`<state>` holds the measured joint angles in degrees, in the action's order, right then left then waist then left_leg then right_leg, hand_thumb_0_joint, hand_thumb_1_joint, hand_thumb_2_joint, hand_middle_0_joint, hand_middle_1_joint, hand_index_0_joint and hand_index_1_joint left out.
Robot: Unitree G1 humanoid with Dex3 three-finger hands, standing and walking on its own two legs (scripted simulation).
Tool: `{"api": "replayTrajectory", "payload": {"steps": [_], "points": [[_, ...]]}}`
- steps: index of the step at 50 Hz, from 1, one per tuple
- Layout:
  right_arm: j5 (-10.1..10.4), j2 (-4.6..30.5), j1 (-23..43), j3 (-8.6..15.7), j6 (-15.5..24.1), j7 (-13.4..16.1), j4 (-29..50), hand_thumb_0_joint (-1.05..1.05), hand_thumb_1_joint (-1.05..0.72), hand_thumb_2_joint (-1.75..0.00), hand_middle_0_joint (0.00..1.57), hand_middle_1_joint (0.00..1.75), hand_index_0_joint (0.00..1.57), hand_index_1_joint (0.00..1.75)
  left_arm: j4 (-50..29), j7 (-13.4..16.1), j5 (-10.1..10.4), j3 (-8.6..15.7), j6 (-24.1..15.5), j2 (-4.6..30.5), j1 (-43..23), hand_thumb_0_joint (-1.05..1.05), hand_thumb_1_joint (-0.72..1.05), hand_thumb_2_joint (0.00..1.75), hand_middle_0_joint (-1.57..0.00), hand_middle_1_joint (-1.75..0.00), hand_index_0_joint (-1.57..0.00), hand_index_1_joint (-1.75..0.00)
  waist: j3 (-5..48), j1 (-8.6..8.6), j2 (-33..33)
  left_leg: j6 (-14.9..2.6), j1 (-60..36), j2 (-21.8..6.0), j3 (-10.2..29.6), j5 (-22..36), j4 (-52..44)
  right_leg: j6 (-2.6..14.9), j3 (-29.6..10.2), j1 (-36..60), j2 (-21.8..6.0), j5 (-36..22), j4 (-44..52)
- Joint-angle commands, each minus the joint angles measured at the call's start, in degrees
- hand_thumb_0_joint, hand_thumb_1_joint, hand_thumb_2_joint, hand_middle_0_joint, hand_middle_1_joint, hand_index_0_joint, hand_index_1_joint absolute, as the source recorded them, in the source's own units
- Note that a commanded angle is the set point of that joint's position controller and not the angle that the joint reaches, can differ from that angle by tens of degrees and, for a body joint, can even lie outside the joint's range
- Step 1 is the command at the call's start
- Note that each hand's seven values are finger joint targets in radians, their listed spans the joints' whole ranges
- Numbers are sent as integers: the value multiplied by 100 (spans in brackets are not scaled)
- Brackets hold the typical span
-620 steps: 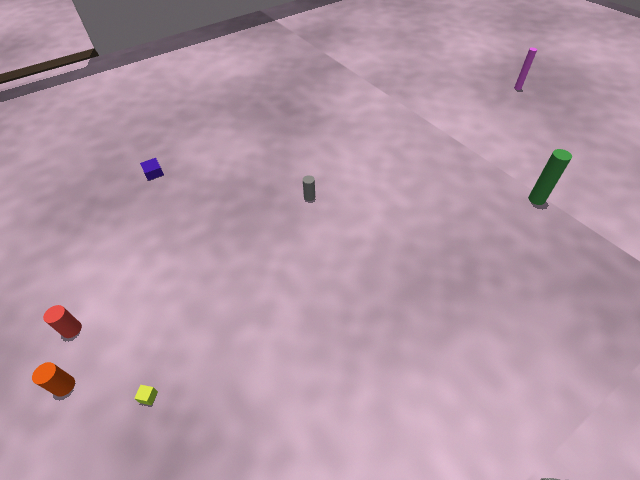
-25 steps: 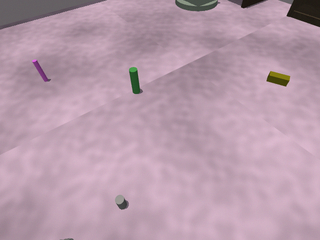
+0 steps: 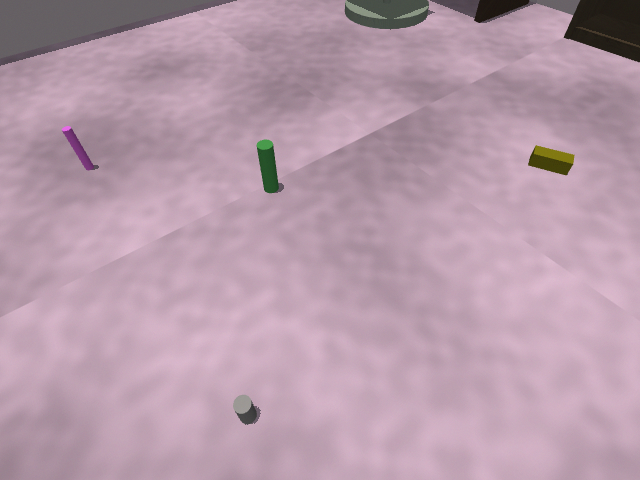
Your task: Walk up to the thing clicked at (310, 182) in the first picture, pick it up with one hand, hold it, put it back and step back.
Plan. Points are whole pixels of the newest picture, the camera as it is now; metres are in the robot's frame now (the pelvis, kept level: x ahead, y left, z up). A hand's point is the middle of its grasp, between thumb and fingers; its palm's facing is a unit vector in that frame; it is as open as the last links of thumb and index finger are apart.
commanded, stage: walk up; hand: left
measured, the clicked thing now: (245, 409) +0.40 +0.26 -0.73
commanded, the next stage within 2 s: stand in 0.02 s
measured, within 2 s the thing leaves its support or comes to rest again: neither
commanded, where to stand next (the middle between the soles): +0.03 +0.01 m, yaw +2 degrees
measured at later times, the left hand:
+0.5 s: hand out of the picture +0.07 +0.26 -0.16, palm faces -0.02 -0.94 -0.34, open 7.4 cm
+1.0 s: hand out of the picture +0.06 +0.27 -0.16, palm faces -0.03 -0.94 -0.34, open 7.4 cm
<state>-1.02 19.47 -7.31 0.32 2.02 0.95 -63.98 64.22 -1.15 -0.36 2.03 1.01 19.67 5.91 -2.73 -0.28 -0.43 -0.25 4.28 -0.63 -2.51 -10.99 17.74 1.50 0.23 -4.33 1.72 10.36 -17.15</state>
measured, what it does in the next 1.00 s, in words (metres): stands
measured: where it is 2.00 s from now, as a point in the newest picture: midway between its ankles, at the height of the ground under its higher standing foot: outside the picture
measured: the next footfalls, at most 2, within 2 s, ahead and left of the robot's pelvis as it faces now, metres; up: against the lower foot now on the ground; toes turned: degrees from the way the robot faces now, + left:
none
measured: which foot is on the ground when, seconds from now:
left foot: down 0.00-1.00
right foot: down 0.00-1.00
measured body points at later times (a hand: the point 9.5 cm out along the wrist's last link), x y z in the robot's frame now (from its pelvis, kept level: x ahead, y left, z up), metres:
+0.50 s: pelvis +0.00 +0.01 +0.00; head +0.00 +0.01 +0.45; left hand +0.07 +0.31 -0.13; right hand +0.07 -0.29 -0.13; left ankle -0.01 +0.11 -0.75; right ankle -0.01 -0.10 -0.75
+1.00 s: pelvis -0.01 +0.02 +0.00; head +0.00 +0.02 +0.45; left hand +0.06 +0.32 -0.13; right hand +0.07 -0.28 -0.13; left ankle -0.01 +0.11 -0.75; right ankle -0.01 -0.10 -0.75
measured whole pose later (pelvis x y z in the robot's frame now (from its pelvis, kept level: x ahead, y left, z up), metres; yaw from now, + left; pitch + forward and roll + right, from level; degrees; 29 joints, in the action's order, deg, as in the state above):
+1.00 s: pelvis -0.01 +0.02 +0.00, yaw +1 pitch -3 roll +0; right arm -0.6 19.8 -6.7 -0.1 1.1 -0.1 -65.5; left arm 64.6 0.0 -0.4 -1.0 -0.7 20.0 7.0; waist -2.9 -0.3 -0.3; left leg -1.6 4.0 1.1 -2.5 -9.6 16.3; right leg 0.0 0.2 -4.4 0.0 9.6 -16.7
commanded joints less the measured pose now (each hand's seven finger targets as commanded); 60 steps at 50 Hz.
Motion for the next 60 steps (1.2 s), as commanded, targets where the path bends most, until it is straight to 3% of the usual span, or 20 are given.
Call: {"api": "replayTrajectory", "payload": {"steps": [1,20,35,43,52,60], "points": [[2,1237,346,218,54,53,331,0,-90,-90,20,30,20,30,-377,112,-15,136,-216,1143,-298,0,90,90,-20,-30,-20,-30,284,40,237,-129,39,-793,657,974,-291,38,-713,-47,-895,-962,260],[32,1294,335,189,5,-31,224,0,-90,-90,20,30,20,30,-299,192,-8,-18,-328,1217,-200,0,90,90,-20,-30,-20,-30,485,20,58,-137,-252,-811,714,1103,-332,-32,-648,-47,-939,-1112,264],[35,1249,321,189,-13,-49,201,0,-90,-90,20,30,20,30,-300,202,-17,-51,-312,1262,-163,0,90,90,-20,-30,-20,-30,375,5,67,-129,-84,-778,750,879,-399,0,-617,-107,-929,-766,274],[36,1252,320,177,5,-45,208,0,-90,-90,20,30,20,30,-304,194,-13,-46,-315,1282,-142,0,90,90,-20,-30,-20,-30,411,7,66,-146,-137,-776,750,958,-410,-3,-637,-97,-946,-861,247],[48,1280,325,189,-20,-55,162,0,-90,-90,20,30,20,30,-269,183,-29,-66,-307,1212,-43,0,90,90,-20,-30,-20,-30,222,24,36,-130,12,-724,778,514,-471,-15,-634,-218,-923,-500,344],[40,1255,298,166,12,-45,168,0,-90,-90,20,30,20,30,-278,189,-11,-63,-311,1244,-79,0,90,90,-20,-30,-20,-30,310,17,-21,-123,-25,-742,807,943,-425,-11,-617,-134,-950,-740,255]]}}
